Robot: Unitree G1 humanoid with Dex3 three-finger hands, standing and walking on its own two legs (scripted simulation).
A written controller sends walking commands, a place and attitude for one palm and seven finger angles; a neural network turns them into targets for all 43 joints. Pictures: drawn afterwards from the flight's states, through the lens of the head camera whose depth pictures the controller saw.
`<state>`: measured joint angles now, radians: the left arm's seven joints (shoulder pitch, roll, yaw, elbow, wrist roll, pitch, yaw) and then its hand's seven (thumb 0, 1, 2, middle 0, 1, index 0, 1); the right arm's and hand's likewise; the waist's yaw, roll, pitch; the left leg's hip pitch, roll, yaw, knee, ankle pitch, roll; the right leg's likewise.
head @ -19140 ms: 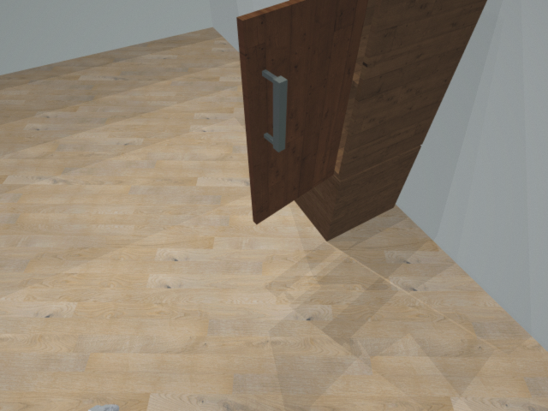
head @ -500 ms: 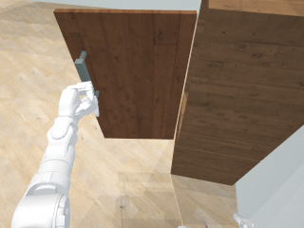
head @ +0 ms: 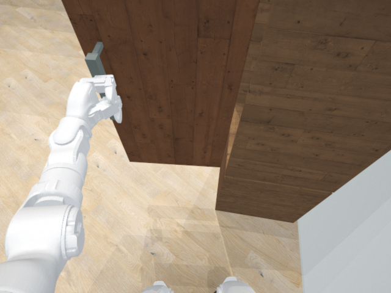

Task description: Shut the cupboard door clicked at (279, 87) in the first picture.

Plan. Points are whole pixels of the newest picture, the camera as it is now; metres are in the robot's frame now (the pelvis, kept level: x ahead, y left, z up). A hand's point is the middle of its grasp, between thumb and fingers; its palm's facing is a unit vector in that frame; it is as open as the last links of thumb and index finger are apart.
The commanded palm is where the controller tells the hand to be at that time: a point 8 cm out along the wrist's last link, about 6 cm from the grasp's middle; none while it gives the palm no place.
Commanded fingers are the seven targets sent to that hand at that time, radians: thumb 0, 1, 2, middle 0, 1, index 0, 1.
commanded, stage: push the door shut along its arc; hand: left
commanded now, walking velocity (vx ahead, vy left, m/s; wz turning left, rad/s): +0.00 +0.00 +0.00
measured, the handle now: (107, 84) +0.54 +0.18 +0.09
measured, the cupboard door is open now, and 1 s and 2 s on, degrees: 96 79 66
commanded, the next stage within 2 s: pull the fist back off the door in 1.34 s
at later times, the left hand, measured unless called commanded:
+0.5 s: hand (138, 87) +0.52 +0.11 +0.10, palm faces -0.29 -0.96 -0.02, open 3.1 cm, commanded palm +0.54 +0.15 +0.10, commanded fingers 0.00 0.90 0.90 -1.30 -1.50 -1.30 -1.50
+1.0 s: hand (155, 70) +0.57 +0.08 +0.10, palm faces -0.38 -0.93 -0.01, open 2.9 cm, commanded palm +0.59 +0.11 +0.10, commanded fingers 0.00 0.90 0.90 -1.30 -1.50 -1.30 -1.50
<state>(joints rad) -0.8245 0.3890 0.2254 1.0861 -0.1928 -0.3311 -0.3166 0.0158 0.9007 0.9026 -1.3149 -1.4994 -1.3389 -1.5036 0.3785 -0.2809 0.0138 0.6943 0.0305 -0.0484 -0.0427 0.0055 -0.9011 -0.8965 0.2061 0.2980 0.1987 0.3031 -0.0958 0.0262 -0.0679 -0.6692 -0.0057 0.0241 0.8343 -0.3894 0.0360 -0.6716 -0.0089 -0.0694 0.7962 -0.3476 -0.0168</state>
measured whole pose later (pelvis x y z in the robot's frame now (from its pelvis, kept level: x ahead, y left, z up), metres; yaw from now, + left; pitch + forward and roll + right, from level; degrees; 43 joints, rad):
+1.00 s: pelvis +0.01 -0.01 -0.02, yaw -1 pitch +24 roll -3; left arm -1.31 0.60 0.24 1.36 -0.07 -0.19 -0.46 0.00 0.81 0.89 -1.30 -1.50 -1.34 -1.50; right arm 0.44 -0.28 0.04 0.70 -0.01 -0.04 -0.05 0.00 -0.90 -0.90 0.21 0.30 0.20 0.30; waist -0.26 0.05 -0.06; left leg -0.94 0.03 0.01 0.97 -0.44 0.03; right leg -0.93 0.02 -0.08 0.90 -0.38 -0.03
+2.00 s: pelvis +0.01 -0.01 -0.01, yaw -3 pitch +23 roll -2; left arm -1.20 0.39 0.35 1.31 0.01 -0.29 0.08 0.02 0.90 0.91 -1.30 -1.50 -1.30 -1.50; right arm 0.57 -0.26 0.02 0.68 -0.07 -0.03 0.07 0.00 -0.90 -0.90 0.21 0.30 0.20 0.30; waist -0.26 0.07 -0.10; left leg -0.89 0.04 0.04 0.91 -0.42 0.03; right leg -0.90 0.04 -0.05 0.83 -0.35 -0.03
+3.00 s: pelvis +0.01 -0.01 +0.03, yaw -1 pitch +2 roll +0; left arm -0.29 0.20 0.10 0.40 -0.15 -0.15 -0.05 0.02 0.90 0.90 -1.26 -1.44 -1.25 -1.45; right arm 0.25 -0.26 0.01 0.63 0.05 -0.04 -0.06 0.01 -0.90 -0.90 0.20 0.30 0.20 0.30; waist -0.02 0.06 -0.07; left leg -0.32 0.01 0.04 0.61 -0.33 0.01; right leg -0.35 0.02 -0.04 0.61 -0.29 -0.03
